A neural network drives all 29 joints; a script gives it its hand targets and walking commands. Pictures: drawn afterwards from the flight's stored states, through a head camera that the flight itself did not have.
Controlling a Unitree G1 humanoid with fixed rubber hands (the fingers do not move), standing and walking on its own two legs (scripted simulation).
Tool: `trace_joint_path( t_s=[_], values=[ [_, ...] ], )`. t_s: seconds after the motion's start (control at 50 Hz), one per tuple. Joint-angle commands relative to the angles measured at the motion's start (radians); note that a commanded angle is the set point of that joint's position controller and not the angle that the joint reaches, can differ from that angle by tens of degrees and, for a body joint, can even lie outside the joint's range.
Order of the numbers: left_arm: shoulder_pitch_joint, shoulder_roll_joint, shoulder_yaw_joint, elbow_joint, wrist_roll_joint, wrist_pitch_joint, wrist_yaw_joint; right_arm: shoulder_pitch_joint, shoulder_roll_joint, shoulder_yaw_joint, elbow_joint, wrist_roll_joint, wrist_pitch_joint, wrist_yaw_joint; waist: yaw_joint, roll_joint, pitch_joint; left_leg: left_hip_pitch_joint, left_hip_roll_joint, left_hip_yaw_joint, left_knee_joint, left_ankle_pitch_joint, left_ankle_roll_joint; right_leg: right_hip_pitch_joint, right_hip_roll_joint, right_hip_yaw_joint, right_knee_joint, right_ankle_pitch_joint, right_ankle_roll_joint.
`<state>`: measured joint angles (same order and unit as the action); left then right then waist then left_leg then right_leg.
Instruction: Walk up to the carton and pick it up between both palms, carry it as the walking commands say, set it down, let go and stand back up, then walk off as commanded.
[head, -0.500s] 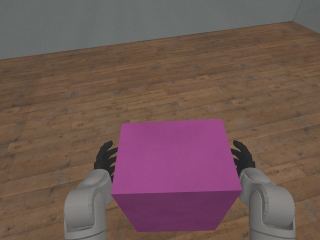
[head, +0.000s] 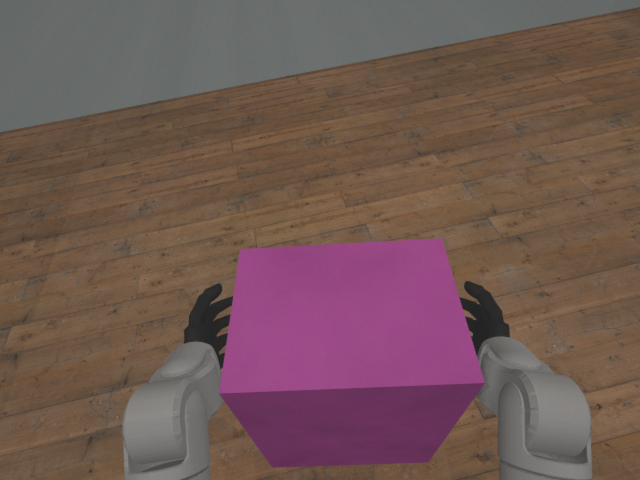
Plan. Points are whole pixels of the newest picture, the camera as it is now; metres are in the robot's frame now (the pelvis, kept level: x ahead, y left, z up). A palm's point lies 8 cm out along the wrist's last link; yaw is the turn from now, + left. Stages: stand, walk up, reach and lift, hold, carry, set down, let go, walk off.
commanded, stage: carry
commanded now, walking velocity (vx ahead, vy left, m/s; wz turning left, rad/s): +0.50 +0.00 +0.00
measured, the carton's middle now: (345, 368) +0.27 +0.00 +0.00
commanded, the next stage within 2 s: none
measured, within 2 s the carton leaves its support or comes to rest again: neither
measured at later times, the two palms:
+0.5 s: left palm (239, 182) +0.54 +0.16 +0.08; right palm (436, 166) +0.55 -0.15 +0.08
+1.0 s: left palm (271, 117) +0.72 +0.12 +0.09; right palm (437, 107) +0.73 -0.19 +0.08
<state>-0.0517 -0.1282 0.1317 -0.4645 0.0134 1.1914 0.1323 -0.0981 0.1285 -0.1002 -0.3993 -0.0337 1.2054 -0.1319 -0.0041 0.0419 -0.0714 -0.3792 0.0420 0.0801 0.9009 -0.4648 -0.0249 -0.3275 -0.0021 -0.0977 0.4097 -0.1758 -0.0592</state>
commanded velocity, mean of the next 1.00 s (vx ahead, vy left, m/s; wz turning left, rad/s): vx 0.13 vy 0.00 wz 0.00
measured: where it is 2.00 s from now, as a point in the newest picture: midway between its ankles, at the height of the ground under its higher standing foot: (358, 415)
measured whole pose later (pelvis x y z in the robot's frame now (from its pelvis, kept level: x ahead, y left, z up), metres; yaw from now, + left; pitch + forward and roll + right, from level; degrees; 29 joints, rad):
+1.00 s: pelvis +0.47 -0.03 +0.00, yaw +1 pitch +6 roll +0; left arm -0.04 -0.13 0.10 -0.51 0.01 1.15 0.13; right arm -0.06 0.13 -0.10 -0.48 -0.02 1.18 -0.13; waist 0.00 0.02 -0.09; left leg -0.31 0.07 0.09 0.47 -0.25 -0.03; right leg -0.32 0.02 -0.10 0.47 -0.26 -0.07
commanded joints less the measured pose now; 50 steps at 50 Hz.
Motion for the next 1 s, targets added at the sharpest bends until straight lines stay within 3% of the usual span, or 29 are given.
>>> trace_joint_path(
  t_s=[0.0,0.08,0.1,0.12,0.14,0.18,0.2,0.22,0.24,0.26,0.28,0.3,0.32,0.36,0.42,0.48,0.52,0.54,0.58,0.6,0.62,0.7,0.76,0.78,0.82,0.88,0.92,0.96,0.98],
  values=[
    [-0.415,-0.911,-0.727,-0.228,-0.326,-0.052,-0.164,-0.389,0.932,0.758,-0.278,0.328,-0.074,0.128,0.039,-0.19,-0.381,-0.284,0.022,0.008,-0.131,0.064,0.007,0.573,-0.302,0.267,-0.169,0.238,-0.143],
    [-0.411,-0.884,-0.723,-0.248,-0.318,-0.055,-0.159,-0.368,0.931,0.756,-0.268,0.337,-0.072,0.134,0.04,-0.217,-0.331,-0.192,-0.015,0.088,-0.307,0.171,0.005,0.507,-0.264,0.152,-0.15,0.307,-0.126],
    [-0.432,-0.865,-0.729,-0.26,-0.317,-0.047,-0.158,-0.354,0.91,0.739,-0.262,0.32,-0.063,0.133,0.037,-0.253,-0.293,-0.151,-0.021,0.11,-0.336,0.211,0.012,0.439,-0.267,0.146,-0.175,0.237,-0.119],
    [-0.433,-0.869,-0.733,-0.255,-0.316,-0.043,-0.158,-0.365,0.91,0.737,-0.27,0.323,-0.063,0.133,0.031,-0.228,-0.289,-0.113,-0.027,0.125,-0.367,0.238,0.013,0.422,-0.263,0.119,-0.162,0.212,-0.113],
    [-0.413,-0.841,-0.711,-0.237,-0.3,-0.034,-0.155,-0.362,0.897,0.738,-0.259,0.32,-0.052,0.129,0.026,-0.25,-0.248,-0.096,-0.034,0.134,-0.415,0.268,0.017,0.408,-0.248,0.111,-0.14,0.259,-0.101],
    [-0.371,-0.81,-0.698,-0.211,-0.285,-0.022,-0.148,-0.34,0.872,0.723,-0.238,0.315,-0.042,0.121,0.016,-0.185,-0.316,0.112,-0.062,0.177,-0.562,0.362,0.027,0.395,-0.191,0.018,0.032,0.552,-0.05],
    [-0.361,-0.799,-0.691,-0.185,-0.268,-0.015,-0.141,-0.338,0.857,0.709,-0.211,0.317,-0.035,0.12,-0.005,-0.138,-0.411,0.362,-0.029,0.112,-0.569,0.385,0.055,0.307,-0.153,-0.042,0.234,0.638,-0.007],
    [-0.379,-0.769,-0.688,-0.197,-0.256,-0.004,-0.132,-0.297,0.826,0.683,-0.172,0.302,-0.027,0.118,-0.033,0.001,-0.488,0.66,0.12,-0.103,-0.505,0.378,0.131,0.033,-0.125,-0.043,0.453,0.483,0.043],
    [-0.409,-0.78,-0.698,-0.205,-0.258,-0.002,-0.13,-0.261,0.831,0.665,-0.11,0.285,-0.025,0.117,-0.019,0.241,-0.458,0.888,0.301,-0.356,-0.508,0.739,0.212,-0.3,-0.023,-0.057,0.629,-0.18,0.072],
    [-0.43,-0.773,-0.705,-0.189,-0.262,0.001,-0.127,-0.267,0.837,0.663,-0.105,0.283,-0.025,0.112,-0.025,0.237,-0.427,0.971,0.354,-0.43,-0.476,1.059,0.272,-0.445,0.023,0.016,0.758,-0.357,0.056],
    [-0.423,-0.784,-0.722,-0.187,-0.27,-0.002,-0.127,-0.267,0.842,0.659,-0.12,0.278,-0.029,0.114,-0.035,0.172,-0.359,0.943,0.381,-0.391,-0.471,1.291,0.305,-0.518,0.014,0.024,0.778,-0.424,0.064],
    [-0.439,-0.812,-0.748,-0.199,-0.278,-0.009,-0.132,-0.32,0.851,0.674,-0.169,0.282,-0.036,0.127,-0.031,0.078,-0.31,0.758,0.374,-0.327,-0.521,1.1,0.277,-0.429,-0.039,0.065,0.679,-0.407,0.053],
    [-0.439,-0.833,-0.749,-0.197,-0.283,-0.017,-0.135,-0.343,0.858,0.677,-0.189,0.284,-0.043,0.137,-0.016,0.034,-0.281,0.65,0.341,-0.279,-0.563,0.947,0.219,-0.363,-0.047,0.042,0.54,-0.353,0.043],
    [-0.412,-0.847,-0.726,-0.164,-0.269,-0.014,-0.138,-0.402,0.872,0.692,-0.213,0.31,-0.044,0.147,-0.008,0.053,-0.198,0.484,0.277,-0.186,-0.641,0.739,0.162,-0.279,-0.053,0.023,0.368,-0.328,0.05],
    [-0.428,-0.872,-0.749,-0.179,-0.283,-0.022,-0.132,-0.37,0.87,0.674,-0.224,0.302,-0.05,0.148,-0.006,0.155,-0.24,0.483,0.178,-0.013,-0.585,0.885,0.098,-0.128,0.023,-0.052,0.131,-0.108,0.067],
    [-0.49,-0.89,-0.797,-0.272,-0.313,-0.037,-0.131,-0.319,0.874,0.666,-0.249,0.302,-0.059,0.158,0.001,0.185,-0.352,0.517,0.134,0.125,-0.442,0.91,0.042,0.034,0.039,-0.112,-0.031,0.221,0.057],
    [-0.492,-0.906,-0.811,-0.298,-0.314,-0.04,-0.137,-0.321,0.874,0.674,-0.275,0.31,-0.068,0.162,0.018,0.125,-0.387,0.295,0.102,0.135,-0.318,0.669,-0.005,0.272,-0.057,0.018,0.016,0.46,-0.002],
    [-0.471,-0.897,-0.791,-0.276,-0.311,-0.035,-0.138,-0.33,0.867,0.679,-0.282,0.305,-0.063,0.155,0.021,-0.012,-0.426,0.155,0.058,0.113,-0.233,0.449,-0.017,0.407,-0.158,0.155,0.033,0.67,-0.044],
    [-0.466,-0.865,-0.775,-0.251,-0.301,-0.026,-0.14,-0.32,0.863,0.689,-0.248,0.292,-0.05,0.143,0.022,-0.201,-0.395,-0.099,-0.013,0.034,-0.127,-0.081,-0.016,0.568,-0.3,0.338,0.024,0.955,-0.124],
    [-0.411,-0.843,-0.742,-0.192,-0.283,-0.016,-0.144,-0.331,0.85,0.706,-0.23,0.293,-0.036,0.137,0.022,-0.206,-0.375,-0.103,-0.005,-0.01,-0.109,-0.168,-0.008,0.558,-0.318,0.352,0.005,1.037,-0.098],
    [-0.401,-0.836,-0.74,-0.198,-0.275,-0.019,-0.149,-0.336,0.844,0.716,-0.246,0.3,-0.039,0.136,0.019,-0.206,-0.362,-0.106,0.017,-0.039,-0.197,-0.162,-0.014,0.544,-0.325,0.324,-0.004,0.91,-0.11],
    [-0.331,-0.885,-0.724,-0.168,-0.294,-0.036,-0.164,-0.37,0.889,0.764,-0.306,0.324,-0.057,0.123,0.019,-0.306,-0.447,-0.14,0.022,-0.012,-0.307,-0.097,-0.035,0.686,-0.269,0.239,0.087,1.137,-0.086],
    [-0.37,-0.919,-0.754,-0.255,-0.312,-0.061,-0.171,-0.378,0.927,0.792,-0.359,0.351,-0.08,0.139,0.01,-0.228,-0.473,-0.009,-0.004,0.032,-0.456,0.113,-0.022,0.582,-0.231,0.165,0.094,1.04,-0.08],
    [-0.374,-0.909,-0.759,-0.26,-0.312,-0.066,-0.171,-0.352,0.926,0.785,-0.337,0.345,-0.084,0.14,0.007,-0.196,-0.467,0.046,0.001,0.045,-0.468,0.202,-0.027,0.518,-0.218,0.133,0.091,1.005,-0.049],
    [-0.367,-0.891,-0.751,-0.266,-0.305,-0.062,-0.169,-0.372,0.927,0.783,-0.355,0.351,-0.082,0.143,-0.003,-0.133,-0.48,0.203,0.038,0.017,-0.471,0.377,-0.011,0.363,-0.194,0.104,0.088,0.816,0.005],
    [-0.435,-0.894,-0.784,-0.307,-0.325,-0.058,-0.165,-0.35,0.927,0.766,-0.336,0.346,-0.078,0.147,-0.009,-0.02,-0.478,0.33,0.133,-0.062,-0.411,0.77,0.024,0.248,-0.144,0.091,0.139,0.648,0.023],
    [-0.385,-0.861,-0.755,-0.27,-0.314,-0.048,-0.16,-0.327,0.885,0.745,-0.314,0.331,-0.065,0.142,-0.004,-0.006,-0.502,0.395,0.16,-0.077,-0.354,1.059,0.033,0.212,-0.108,0.068,0.171,0.536,0.025],
    [-0.38,-0.825,-0.744,-0.248,-0.288,-0.033,-0.149,-0.285,0.861,0.724,-0.25,0.312,-0.046,0.143,-0.001,0.054,-0.473,0.421,0.16,-0.063,-0.316,1.093,0.038,0.153,-0.096,0.072,0.13,0.525,0.038],
    [-0.375,-0.822,-0.746,-0.237,-0.289,-0.024,-0.149,-0.299,0.849,0.722,-0.258,0.307,-0.039,0.141,-0.003,0.03,-0.463,0.383,0.148,-0.054,-0.311,1.043,0.034,0.182,-0.102,0.075,0.13,0.578,0.034]
  ],
)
